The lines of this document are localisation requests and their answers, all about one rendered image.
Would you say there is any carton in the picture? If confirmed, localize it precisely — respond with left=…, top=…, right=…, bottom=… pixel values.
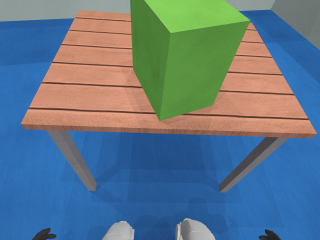
left=130, top=0, right=251, bottom=121

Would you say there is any robot right thigh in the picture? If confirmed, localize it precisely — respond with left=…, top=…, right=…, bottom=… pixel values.
left=175, top=219, right=215, bottom=240

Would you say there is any robot left thigh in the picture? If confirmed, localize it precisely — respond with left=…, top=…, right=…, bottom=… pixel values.
left=102, top=222, right=135, bottom=240

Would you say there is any robot right hand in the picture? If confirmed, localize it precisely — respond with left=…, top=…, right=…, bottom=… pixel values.
left=259, top=229, right=281, bottom=240

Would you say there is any robot left hand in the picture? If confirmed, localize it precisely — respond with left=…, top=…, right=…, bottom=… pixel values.
left=32, top=227, right=56, bottom=240

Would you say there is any robot thigh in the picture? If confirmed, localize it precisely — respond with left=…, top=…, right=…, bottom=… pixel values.
left=175, top=219, right=215, bottom=240
left=102, top=222, right=135, bottom=240

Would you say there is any table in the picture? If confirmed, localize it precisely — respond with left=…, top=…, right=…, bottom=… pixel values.
left=21, top=10, right=317, bottom=193

